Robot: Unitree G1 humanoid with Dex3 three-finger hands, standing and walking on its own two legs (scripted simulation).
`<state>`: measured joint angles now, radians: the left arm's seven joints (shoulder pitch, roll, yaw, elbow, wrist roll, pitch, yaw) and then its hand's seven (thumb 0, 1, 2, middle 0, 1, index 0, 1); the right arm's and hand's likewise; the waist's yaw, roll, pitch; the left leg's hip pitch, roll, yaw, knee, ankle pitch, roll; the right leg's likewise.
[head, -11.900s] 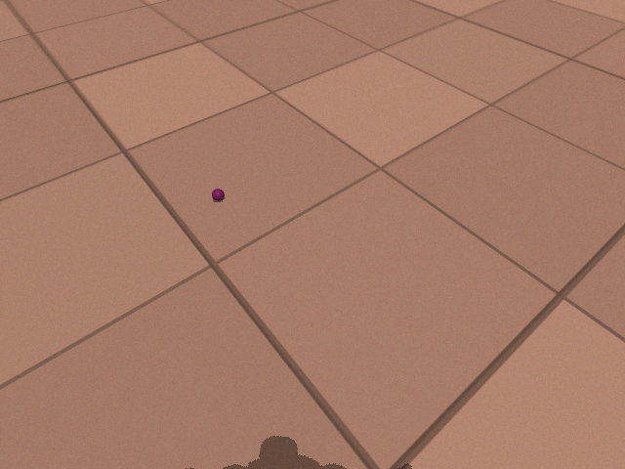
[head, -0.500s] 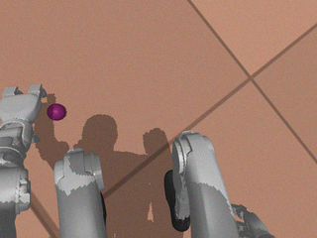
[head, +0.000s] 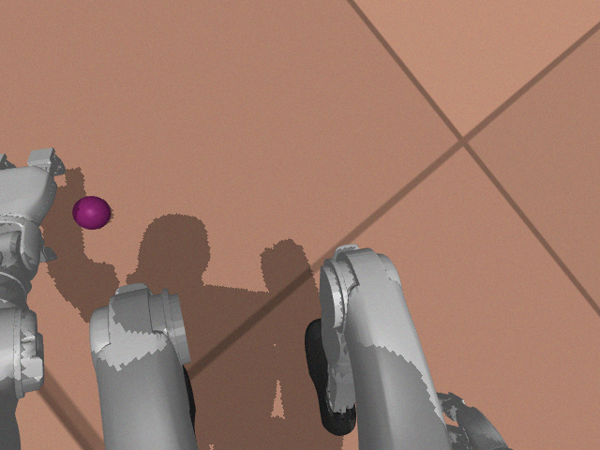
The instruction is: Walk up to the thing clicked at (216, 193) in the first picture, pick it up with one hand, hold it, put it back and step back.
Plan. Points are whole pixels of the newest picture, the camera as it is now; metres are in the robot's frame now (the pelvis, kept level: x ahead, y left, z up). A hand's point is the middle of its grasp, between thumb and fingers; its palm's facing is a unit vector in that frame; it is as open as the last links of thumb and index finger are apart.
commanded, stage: rise first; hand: left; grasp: from above
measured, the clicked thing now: (92, 212) +0.47 +0.25 -0.29
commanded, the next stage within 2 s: approach in 1.02 s
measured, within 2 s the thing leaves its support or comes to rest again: neither
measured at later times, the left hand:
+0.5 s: hand (33, 224) +0.42 +0.29 -0.17, palm faces -0.45 -0.07 -0.89, open 12.7 cm
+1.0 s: hand (36, 224) +0.42 +0.29 -0.17, palm faces -0.45 -0.07 -0.89, open 12.1 cm
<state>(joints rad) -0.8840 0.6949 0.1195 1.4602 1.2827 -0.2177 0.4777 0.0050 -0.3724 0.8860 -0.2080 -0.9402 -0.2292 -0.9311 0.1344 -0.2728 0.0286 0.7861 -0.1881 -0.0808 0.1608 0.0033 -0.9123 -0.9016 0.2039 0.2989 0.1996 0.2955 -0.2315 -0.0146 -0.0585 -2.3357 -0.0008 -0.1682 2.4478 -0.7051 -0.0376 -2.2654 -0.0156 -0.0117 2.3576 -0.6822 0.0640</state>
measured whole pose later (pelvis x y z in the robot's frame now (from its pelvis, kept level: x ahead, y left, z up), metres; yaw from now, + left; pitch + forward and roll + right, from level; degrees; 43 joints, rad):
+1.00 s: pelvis -0.01 +0.00 +0.00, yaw +0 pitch +33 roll -7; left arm -0.89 0.69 0.10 1.49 1.28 -0.22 0.47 0.00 -0.21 0.75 -0.37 -0.76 -0.38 -0.77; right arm 0.14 -0.28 0.04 0.79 -0.18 -0.10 0.17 0.00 -0.91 -0.90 0.20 0.30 0.20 0.30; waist -0.23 -0.01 -0.06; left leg -2.33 0.00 -0.17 2.44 -0.69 -0.04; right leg -2.26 -0.01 -0.01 2.35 -0.66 0.06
